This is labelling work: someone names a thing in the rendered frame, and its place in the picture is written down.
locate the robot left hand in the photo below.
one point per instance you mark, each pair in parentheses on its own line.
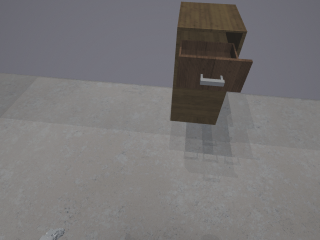
(53,234)

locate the drawer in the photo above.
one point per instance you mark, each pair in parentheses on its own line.
(212,60)

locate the handle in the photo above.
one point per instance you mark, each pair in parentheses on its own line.
(212,82)

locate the cabinet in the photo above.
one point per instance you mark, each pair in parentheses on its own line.
(209,22)

